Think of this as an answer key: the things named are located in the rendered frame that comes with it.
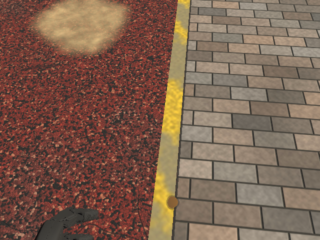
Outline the robot left hand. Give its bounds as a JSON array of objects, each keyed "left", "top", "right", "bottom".
[{"left": 34, "top": 206, "right": 99, "bottom": 240}]

